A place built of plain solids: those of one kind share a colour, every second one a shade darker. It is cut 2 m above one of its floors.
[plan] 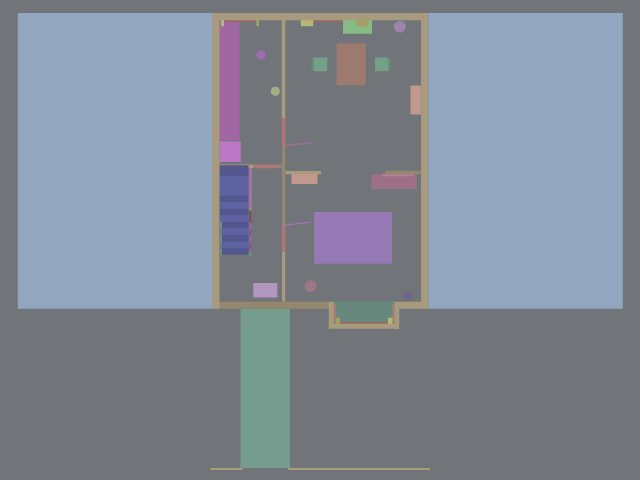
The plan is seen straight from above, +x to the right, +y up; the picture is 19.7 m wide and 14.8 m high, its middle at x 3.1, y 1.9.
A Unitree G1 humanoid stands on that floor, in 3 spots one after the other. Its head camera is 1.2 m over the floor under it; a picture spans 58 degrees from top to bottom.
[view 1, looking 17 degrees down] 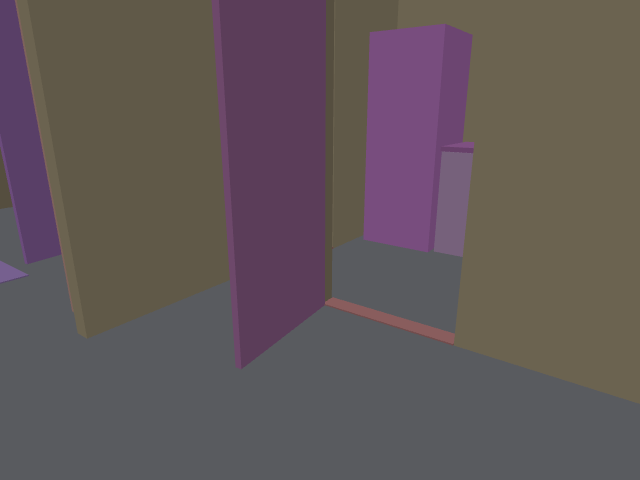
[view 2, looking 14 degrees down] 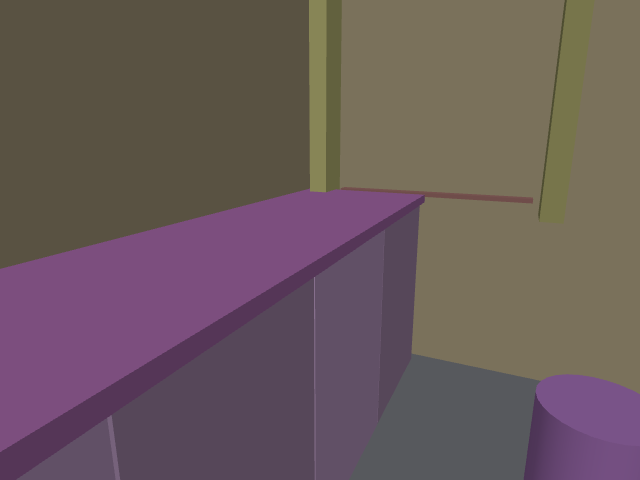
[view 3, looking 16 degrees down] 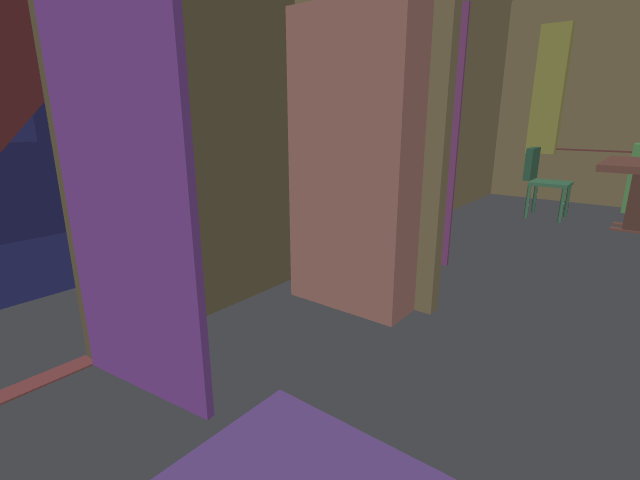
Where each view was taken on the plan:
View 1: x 4.08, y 6.28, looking -144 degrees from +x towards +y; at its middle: door_leaf_kitchen_side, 2.57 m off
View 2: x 1.05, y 6.47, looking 115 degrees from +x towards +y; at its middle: worktop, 1.24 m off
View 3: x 4.12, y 1.52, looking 128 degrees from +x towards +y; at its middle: shelf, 2.77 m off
